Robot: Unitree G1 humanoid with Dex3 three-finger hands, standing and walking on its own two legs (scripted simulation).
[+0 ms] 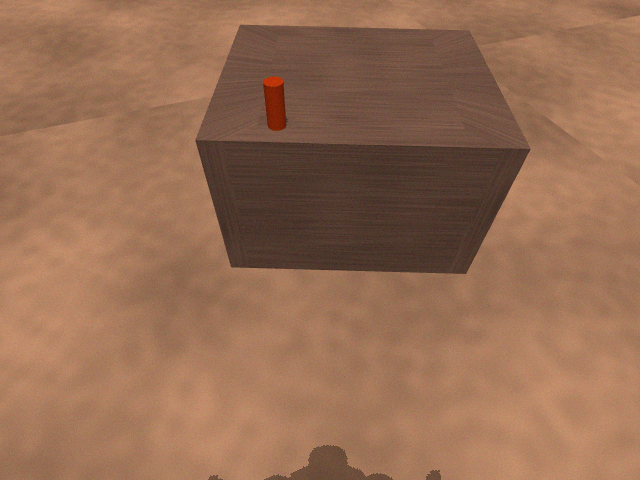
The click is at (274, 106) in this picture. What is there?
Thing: squat round
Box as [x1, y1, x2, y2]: [263, 76, 285, 130]
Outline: 273,76 263,80 268,127 273,130 279,130 285,126 283,84 281,78
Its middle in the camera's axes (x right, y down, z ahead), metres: -0.13 -0.37 +1.08
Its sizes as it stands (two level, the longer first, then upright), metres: 0.053 0.053 0.134
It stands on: a support 0.60 m high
